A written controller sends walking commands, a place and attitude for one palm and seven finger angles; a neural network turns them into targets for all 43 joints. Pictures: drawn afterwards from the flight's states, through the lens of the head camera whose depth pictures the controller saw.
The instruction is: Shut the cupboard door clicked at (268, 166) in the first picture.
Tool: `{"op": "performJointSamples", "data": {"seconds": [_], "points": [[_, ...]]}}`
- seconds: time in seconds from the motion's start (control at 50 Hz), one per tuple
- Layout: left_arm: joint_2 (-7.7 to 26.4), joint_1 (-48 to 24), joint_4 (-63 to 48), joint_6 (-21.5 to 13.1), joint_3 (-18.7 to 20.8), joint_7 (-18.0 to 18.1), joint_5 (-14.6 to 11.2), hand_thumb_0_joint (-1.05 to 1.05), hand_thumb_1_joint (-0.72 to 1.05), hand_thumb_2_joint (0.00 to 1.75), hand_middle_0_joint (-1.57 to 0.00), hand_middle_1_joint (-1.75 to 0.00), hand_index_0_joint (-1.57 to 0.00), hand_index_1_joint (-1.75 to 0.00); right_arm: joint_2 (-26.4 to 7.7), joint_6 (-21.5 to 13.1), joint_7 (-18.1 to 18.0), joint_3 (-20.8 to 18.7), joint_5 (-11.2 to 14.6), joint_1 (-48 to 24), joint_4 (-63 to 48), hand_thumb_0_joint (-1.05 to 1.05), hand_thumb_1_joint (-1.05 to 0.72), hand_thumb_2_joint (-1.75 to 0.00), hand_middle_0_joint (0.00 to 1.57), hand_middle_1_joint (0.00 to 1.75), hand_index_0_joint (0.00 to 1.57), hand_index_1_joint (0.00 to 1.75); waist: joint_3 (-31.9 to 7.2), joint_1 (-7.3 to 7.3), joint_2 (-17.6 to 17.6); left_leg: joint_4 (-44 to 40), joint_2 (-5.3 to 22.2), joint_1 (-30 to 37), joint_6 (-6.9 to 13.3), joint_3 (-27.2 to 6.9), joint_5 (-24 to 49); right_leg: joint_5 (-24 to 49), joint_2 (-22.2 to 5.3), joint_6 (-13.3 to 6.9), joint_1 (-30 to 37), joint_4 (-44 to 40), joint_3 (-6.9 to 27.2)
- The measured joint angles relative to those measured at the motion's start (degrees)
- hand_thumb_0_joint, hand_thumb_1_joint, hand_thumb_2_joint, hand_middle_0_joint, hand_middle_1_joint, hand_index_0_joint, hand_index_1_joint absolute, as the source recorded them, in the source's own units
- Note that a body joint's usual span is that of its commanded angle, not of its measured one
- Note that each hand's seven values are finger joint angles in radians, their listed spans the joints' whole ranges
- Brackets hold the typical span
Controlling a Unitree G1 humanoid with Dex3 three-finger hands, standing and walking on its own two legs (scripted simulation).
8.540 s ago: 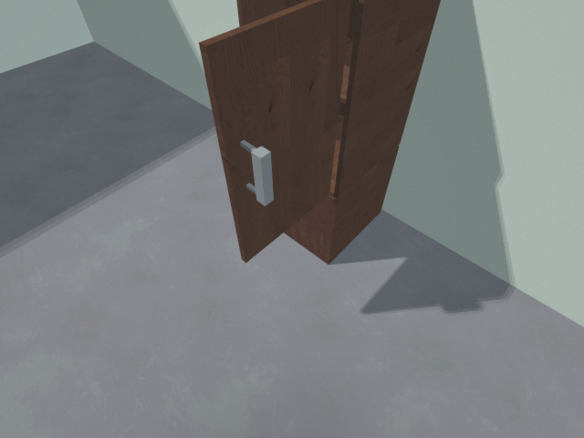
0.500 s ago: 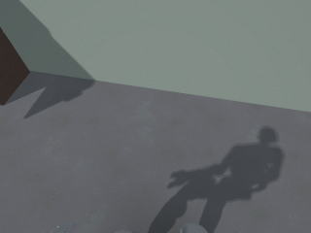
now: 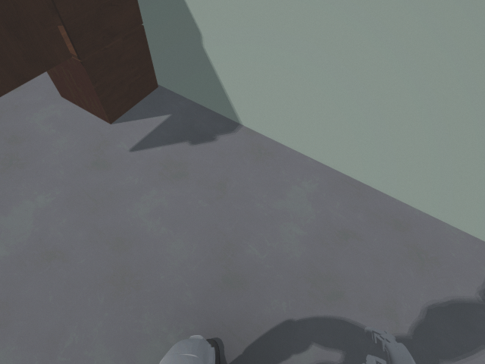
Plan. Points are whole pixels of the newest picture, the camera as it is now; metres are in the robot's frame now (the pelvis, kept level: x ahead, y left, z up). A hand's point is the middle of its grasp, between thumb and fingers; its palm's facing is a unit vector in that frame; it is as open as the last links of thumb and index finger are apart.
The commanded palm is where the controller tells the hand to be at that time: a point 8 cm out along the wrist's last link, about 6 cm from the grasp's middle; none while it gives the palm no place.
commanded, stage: walk to a spot facing it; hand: left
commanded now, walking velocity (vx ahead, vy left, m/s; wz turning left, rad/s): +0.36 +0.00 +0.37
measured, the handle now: out of the picture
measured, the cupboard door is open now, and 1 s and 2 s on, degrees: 88 88 88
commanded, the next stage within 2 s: turn to face it in 1.44 s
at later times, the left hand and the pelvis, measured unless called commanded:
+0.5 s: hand (175, 245) +0.34 +0.17 -0.13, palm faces +0.05 -0.98 -0.21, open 7.4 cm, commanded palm none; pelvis +0.20 -0.03 +0.01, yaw +7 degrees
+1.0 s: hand (166, 287) +0.26 +0.18 -0.18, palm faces +0.38 -0.92 -0.13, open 7.3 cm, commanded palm none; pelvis +0.41 +0.06 -0.01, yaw +19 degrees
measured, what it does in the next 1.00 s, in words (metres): walks ahead, turning left: right foot, then left foot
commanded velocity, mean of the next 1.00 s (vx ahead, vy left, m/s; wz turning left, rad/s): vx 0.37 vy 0.00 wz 0.27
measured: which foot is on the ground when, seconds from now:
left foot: down 0.00-0.48, up 0.50-0.92, down 0.94-1.00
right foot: down 0.00-0.00, up 0.02-0.44, down 0.46-0.94, up 0.96-1.00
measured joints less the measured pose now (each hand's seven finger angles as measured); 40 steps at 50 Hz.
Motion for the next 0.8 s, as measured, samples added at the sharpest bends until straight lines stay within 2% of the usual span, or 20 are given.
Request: {"op": "performJointSamples", "data": {"seconds": [0.02, 0.06, 0.1, 0.14, 0.18, 0.28, 0.38, 0.46, 0.48, 0.5, 0.52, 0.56, 0.6, 0.64, 0.7, 0.8], "points": [[0.11, 0.23, 0.38, 0.77, 0.07, -0.37, -0.2, 0.01, 0.9, 0.9, -0.2, -0.3, -0.21, -0.3, -0.13, -1.06, -0.44, -0.08, -0.09, -0.25, -0.82, 0.01, -0.91, -0.9, 0.2, 0.3, 0.19, 0.3, -0.03, -0.47, 0.65, 1.3, 0.14, -0.68, 1.15, -0.39, 4.77, -1.44, -0.15, -0.37, -3.93, 10.04, 2.62], [1.26, -1.44, 0.75, 2.28, 0.49, -0.41, -0.39, 0.01, 0.9, 0.9, -0.2, -0.3, -0.2, -0.3, 0.66, -2.49, -1.42, 0.11, 0.24, -0.17, -1.22, 0.0, -0.91, -0.9, 0.2, 0.3, 0.19, 0.3, 0.58, -0.26, 0.06, 5.07, -0.42, -0.69, 1.77, -0.73, 2.31, -1.37, 1.27, -1.55, -12.76, 28.25, 10.21], [2.23, -3.97, 0.41, 2.72, 1.1, -0.24, -0.18, 0.01, 0.9, 0.9, -0.2, -0.3, -0.2, -0.3, 1.59, -2.95, -2.23, 0.53, 0.33, 1.18, -0.79, 0.0, -0.91, -0.9, 0.2, 0.3, 0.2, 0.3, 0.21, 0.1, -0.42, 3.76, -1.1, 1.52, 1.39, -1.22, -0.19, 1.99, 2.37, -2.01, -20.15, 36.71, 13.71], [2.64, -6.75, -0.82, 2.57, 1.5, -0.39, 0.19, 0.01, 0.9, 0.9, -0.2, -0.3, -0.2, -0.3, 2.42, -3.19, -2.8, 0.91, 0.32, 2.98, 0.33, 0.0, -0.9, -0.9, 0.2, 0.3, 0.2, 0.3, -0.3, 0.19, -0.31, 0.25, -1.76, 4.46, 0.92, -2.02, 0.41, 5.43, 2.58, -2.08, -25.42, 36.92, 14.91], [2.62, -9.2, -2.47, 2.2, 1.62, -0.57, 0.34, 0.01, 0.91, 0.9, -0.2, -0.3, -0.2, -0.3, 3.23, -3.29, -2.96, 1.26, 0.38, 4.96, 1.82, 0.0, -0.9, -0.9, 0.2, 0.3, 0.2, 0.3, -1.0, 0.14, 0.0, -3.53, -2.3, 7.5, 1.04, -2.81, 1.25, 8.43, 2.66, -2.0, -29.1, 33.52, 15.54], [1.84, -13.5, -5.51, 1.79, 1.33, -0.98, 0.38, 0.01, 0.91, 0.9, -0.2, -0.3, -0.2, -0.3, 4.26, -3.28, -3.08, 0.8, 0.6, 10.32, 5.06, 0.0, -0.92, -0.9, 0.2, 0.3, 0.2, 0.3, -3.35, -1.13, 0.58, -11.26, -3.26, 14.45, 0.74, -4.34, 1.98, 15.44, 3.0, -1.61, -32.8, 21.86, 16.04], [1.41, -16.81, -6.74, 1.81, 0.79, -1.32, 0.31, 0.01, 0.91, 0.9, -0.2, -0.3, -0.2, -0.3, 4.66, -3.35, -2.97, 0.7, 0.35, 15.21, 7.44, 0.0, -0.92, -0.9, 0.2, 0.3, 0.2, 0.3, -4.55, -3.34, 0.65, -14.4, -3.5, 19.27, -0.56, -5.58, 0.01, 17.34, 4.56, -1.86, -29.54, 8.82, 15.24], [1.25, -18.08, -7.51, 0.74, 0.41, -1.58, 0.37, 0.0, 0.9, 0.9, -0.2, -0.3, -0.2, -0.3, 4.79, -3.07, -3.16, 0.57, 0.26, 18.76, 9.3, 0.0, -0.91, -0.9, 0.2, 0.3, 0.2, 0.3, -4.77, -4.67, 0.97, -9.88, -2.76, 20.52, -2.45, -6.66, -5.66, 17.1, 7.04, -3.0, -21.79, -1.56, 13.56], [0.85, -18.46, -7.47, -0.08, 0.4, -1.46, 0.51, 0.0, 0.9, 0.9, -0.2, -0.3, -0.2, -0.3, 4.56, -2.89, -3.11, 0.41, 0.49, 19.18, 9.93, 0.0, -0.91, -0.9, 0.2, 0.3, 0.2, 0.3, -4.36, -4.68, 1.76, -4.9, -2.0, 18.97, -2.21, -7.09, -8.04, 16.34, 7.8, -5.81, -20.71, -1.71, 12.77], [0.32, -18.7, -7.44, -0.78, 0.23, -1.28, 0.51, 0.0, 0.9, 0.9, -0.2, -0.3, -0.2, -0.3, 4.26, -2.42, -3.08, 0.27, 0.7, 19.0, 10.56, 0.0, -0.91, -0.9, 0.2, 0.3, 0.2, 0.3, -3.58, -4.83, 2.66, 2.95, -1.44, 16.27, -1.71, -7.77, -11.06, 14.85, 8.19, -7.06, -20.21, -0.24, 11.8], [-0.14, -18.48, -7.42, -1.31, 0.0, -1.09, 0.36, 0.0, 0.9, 0.9, -0.2, -0.3, -0.2, -0.3, 4.07, -1.93, -3.0, 0.15, 0.74, 18.68, 11.12, 0.0, -0.91, -0.9, 0.2, 0.3, 0.2, 0.3, -3.03, -4.92, 3.09, 11.58, -1.32, 12.99, -1.36, -8.28, -12.39, 13.48, 8.26, -7.45, -19.28, 0.44, 10.92], [-1.07, -17.0, -6.91, -1.83, -0.33, -0.55, 0.08, 0.0, 0.9, 0.9, -0.2, -0.3, -0.2, -0.3, 3.73, -1.16, -2.8, -0.2, 0.65, 17.75, 11.75, 0.01, -0.91, -0.9, 0.2, 0.3, 0.2, 0.3, -2.69, -4.85, 3.49, 24.83, -0.62, 6.57, -1.21, -8.21, -9.17, 12.38, 8.41, -7.07, -16.28, -1.28, 9.44], [-2.0, -14.75, -5.66, -1.97, -0.47, -0.03, -0.07, 0.0, 0.9, 0.9, -0.2, -0.3, -0.2, -0.3, 3.49, -0.71, -2.6, -0.54, 0.54, 16.57, 11.62, 0.01, -0.91, -0.9, 0.2, 0.3, 0.2, 0.3, -3.02, -4.8, 3.71, 30.02, 0.91, 1.35, -1.65, -7.64, -4.32, 12.67, 8.78, -6.79, -12.88, -5.0, 8.0], [-2.36, -12.44, -4.62, -2.69, 0.78, 1.04, -0.84, -0.01, 0.93, 0.9, -0.2, -0.3, -0.21, -0.3, 3.57, -0.5, -2.43, -0.72, 0.46, 15.45, 10.92, 0.01, -0.91, -0.9, 0.2, 0.3, 0.19, 0.3, -3.66, -4.59, 3.57, 29.99, 2.32, -2.82, -2.38, -7.36, -1.05, 12.94, 9.09, -6.95, -9.72, -8.85, 6.45], [-0.85, -9.75, -2.84, -3.4, 1.25, 1.58, -0.47, -0.03, 0.96, 0.9, -0.2, -0.3, -0.21, -0.3, 3.81, -0.22, -2.06, -0.94, 0.34, 13.22, 9.79, 0.01, -0.91, -0.9, 0.2, 0.3, 0.19, 0.3, -4.23, -3.73, 3.13, 25.72, 3.79, -7.01, -3.25, -6.52, 1.72, 12.84, 9.27, -6.82, -5.42, -13.35, 4.19], [-0.02, -4.87, 1.54, -2.99, 0.06, 1.4, -0.14, -0.02, 0.94, 0.9, -0.2, -0.3, -0.2, -0.3, 3.51, -0.02, -1.16, -0.67, 0.41, 7.52, 7.83, 0.0, -0.91, -0.9, 0.2, 0.3, 0.19, 0.3, -3.77, -1.94, 2.75, 13.91, 4.3, -8.63, -3.02, -4.29, 4.75, 10.44, 9.01, -5.24, 0.73, -16.57, 1.49]]}}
